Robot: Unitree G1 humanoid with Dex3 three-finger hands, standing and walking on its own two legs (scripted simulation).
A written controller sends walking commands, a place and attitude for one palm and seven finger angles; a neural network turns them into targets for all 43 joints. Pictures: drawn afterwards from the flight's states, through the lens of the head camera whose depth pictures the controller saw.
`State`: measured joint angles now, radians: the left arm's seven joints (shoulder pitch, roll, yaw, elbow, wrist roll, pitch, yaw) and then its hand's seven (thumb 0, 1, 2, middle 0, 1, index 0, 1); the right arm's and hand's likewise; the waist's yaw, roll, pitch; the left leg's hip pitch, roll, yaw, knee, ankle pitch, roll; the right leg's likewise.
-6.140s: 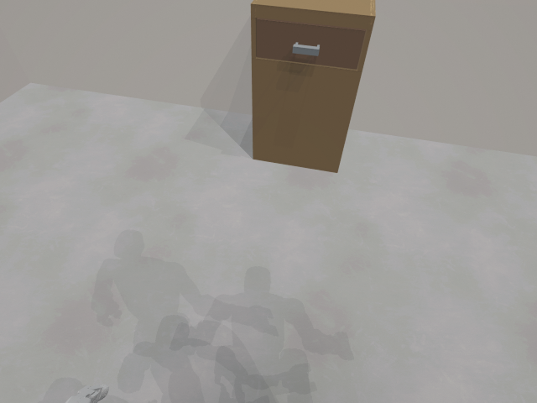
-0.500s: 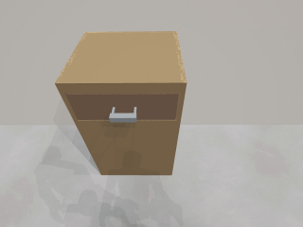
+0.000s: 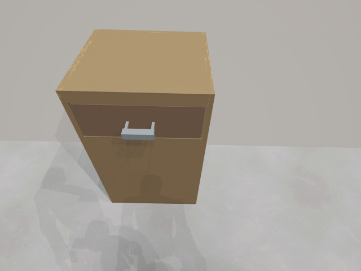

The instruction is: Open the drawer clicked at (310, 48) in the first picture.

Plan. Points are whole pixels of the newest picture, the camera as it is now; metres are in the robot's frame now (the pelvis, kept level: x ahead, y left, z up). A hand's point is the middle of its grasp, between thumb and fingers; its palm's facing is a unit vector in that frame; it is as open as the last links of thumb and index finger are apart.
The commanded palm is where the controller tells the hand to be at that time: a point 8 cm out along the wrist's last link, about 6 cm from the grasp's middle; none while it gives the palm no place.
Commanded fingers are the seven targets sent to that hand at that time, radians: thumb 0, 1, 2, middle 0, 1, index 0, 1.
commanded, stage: look again from close up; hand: left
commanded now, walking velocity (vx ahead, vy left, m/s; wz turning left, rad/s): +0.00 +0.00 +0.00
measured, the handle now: (139, 129) +0.57 +0.17 -0.09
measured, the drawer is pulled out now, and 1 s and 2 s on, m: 0.00 0.00 0.00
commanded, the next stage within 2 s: shuffle to correct the standing spot in 0.60 s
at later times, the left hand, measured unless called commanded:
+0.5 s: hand out of the picture +0.04 +0.19 -0.18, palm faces +0.05 -0.98 -0.20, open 7.4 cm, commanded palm none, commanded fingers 0.00 0.90 0.90 -0.20 -0.30 -0.20 -0.30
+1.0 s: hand out of the picture -0.08 +0.19 -0.18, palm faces +0.03 -0.99 -0.16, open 7.4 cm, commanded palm none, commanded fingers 0.00 0.90 0.90 -0.20 -0.30 -0.20 -0.30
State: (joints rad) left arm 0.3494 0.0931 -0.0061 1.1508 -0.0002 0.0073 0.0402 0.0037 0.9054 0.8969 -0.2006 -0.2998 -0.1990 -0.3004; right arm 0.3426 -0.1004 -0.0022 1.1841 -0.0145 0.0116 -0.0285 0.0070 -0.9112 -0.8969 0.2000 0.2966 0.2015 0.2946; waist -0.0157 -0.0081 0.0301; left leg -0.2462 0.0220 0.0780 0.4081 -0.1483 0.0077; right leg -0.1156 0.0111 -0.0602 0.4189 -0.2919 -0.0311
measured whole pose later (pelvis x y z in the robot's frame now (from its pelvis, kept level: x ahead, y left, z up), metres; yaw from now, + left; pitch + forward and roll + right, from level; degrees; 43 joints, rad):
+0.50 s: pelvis +0.01 +0.02 -0.01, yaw +1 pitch -2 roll -1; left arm 0.32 0.17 0.00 0.97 0.01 0.01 0.05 0.00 0.91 0.90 -0.20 -0.30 -0.20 -0.30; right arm 0.25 -0.17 0.00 1.00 -0.02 0.00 -0.03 0.01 -0.91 -0.90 0.20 0.30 0.20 0.29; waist 0.00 -0.01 -0.02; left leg -0.28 0.02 0.07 0.58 -0.26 0.03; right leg -0.12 0.00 -0.07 0.53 -0.37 -0.01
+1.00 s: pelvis -0.03 +0.03 +0.00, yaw -1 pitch -1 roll -1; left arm 0.45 0.14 0.03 1.05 0.03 0.06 0.00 0.00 0.91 0.90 -0.20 -0.30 -0.20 -0.30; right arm 0.33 -0.17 -0.04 1.08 -0.03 0.04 -0.03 0.01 -0.91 -0.90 0.20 0.30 0.21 0.30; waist -0.01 0.01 -0.02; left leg -0.32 0.02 0.10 0.49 -0.19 0.05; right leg -0.19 0.00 -0.09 0.48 -0.32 -0.03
